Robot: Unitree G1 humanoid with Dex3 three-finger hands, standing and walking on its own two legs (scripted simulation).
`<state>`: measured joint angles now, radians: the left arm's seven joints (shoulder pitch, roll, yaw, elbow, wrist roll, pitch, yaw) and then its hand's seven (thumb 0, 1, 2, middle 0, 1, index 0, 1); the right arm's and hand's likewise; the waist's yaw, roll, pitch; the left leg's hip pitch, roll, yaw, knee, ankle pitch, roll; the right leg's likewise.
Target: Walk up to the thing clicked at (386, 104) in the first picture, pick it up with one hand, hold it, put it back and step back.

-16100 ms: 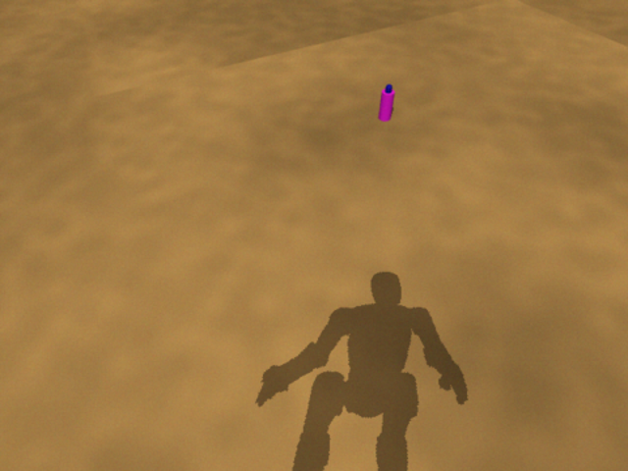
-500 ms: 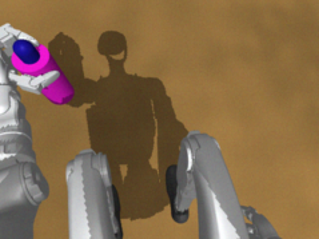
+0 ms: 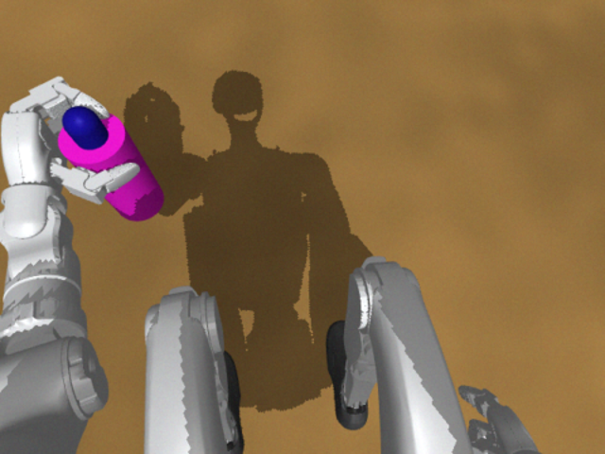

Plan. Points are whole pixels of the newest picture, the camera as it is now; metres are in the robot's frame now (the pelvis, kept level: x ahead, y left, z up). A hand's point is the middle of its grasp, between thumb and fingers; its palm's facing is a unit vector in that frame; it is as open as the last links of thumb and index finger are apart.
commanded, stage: lift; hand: left
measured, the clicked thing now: (113, 165) +0.49 +0.21 -0.08
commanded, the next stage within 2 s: hold in 1.78 s
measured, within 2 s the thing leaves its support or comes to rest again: neither
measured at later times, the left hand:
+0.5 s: hand (16, 114) +0.45 +0.21 +0.11, palm faces +0.11 -0.99 -0.07, open 9.2 cm
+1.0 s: hand out of the picture +0.41 +0.20 +0.27, palm faces +0.11 -0.99 -0.05, open 9.1 cm
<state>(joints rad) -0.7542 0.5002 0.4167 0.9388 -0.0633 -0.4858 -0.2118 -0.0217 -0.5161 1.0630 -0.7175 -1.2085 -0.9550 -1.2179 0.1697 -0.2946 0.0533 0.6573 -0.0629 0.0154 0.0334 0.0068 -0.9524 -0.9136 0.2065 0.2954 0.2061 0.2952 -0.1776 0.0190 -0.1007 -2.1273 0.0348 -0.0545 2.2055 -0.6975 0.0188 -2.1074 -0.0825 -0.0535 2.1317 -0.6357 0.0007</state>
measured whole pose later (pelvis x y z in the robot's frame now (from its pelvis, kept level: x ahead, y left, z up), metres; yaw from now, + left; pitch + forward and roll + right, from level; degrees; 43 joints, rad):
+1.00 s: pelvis +0.04 +0.00 +0.26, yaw +2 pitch +20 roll -3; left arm -0.29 0.27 0.17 0.56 -0.16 -0.35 -0.08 -0.02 -0.51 1.07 -0.71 -1.21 -0.95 -1.22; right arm 0.19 -0.25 0.02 0.67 0.01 -0.06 -0.04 0.01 -0.91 -0.90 0.21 0.30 0.21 0.30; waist -0.04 0.01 -0.13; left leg -1.11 0.05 -0.01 1.32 -0.56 0.01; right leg -1.10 -0.05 -0.07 1.25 -0.50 0.01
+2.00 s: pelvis +0.08 -0.01 +0.34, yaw +2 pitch +8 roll -1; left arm -0.20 0.22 0.16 0.56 -0.17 -0.37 -0.12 -0.02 -0.50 1.06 -0.70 -1.22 -0.94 -1.23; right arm 0.24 -0.23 0.01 0.67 0.00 -0.02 -0.07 0.01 -0.92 -0.90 0.21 0.30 0.21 0.30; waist -0.03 0.00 -0.03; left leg -0.58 0.05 0.02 0.87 -0.44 -0.01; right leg -0.58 -0.03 -0.06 0.83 -0.39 0.01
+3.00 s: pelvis +0.07 +0.00 +0.35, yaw +3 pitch +4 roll -1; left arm -0.12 0.22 0.13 0.50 -0.17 -0.37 -0.10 -0.02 -0.50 1.05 -0.71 -1.20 -0.95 -1.22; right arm 0.24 -0.22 0.01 0.69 0.00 -0.05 -0.06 0.01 -0.92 -0.91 0.21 0.30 0.21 0.30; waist -0.02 0.00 0.00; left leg -0.48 0.04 0.02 0.79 -0.39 -0.01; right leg -0.49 -0.04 -0.06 0.76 -0.34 0.01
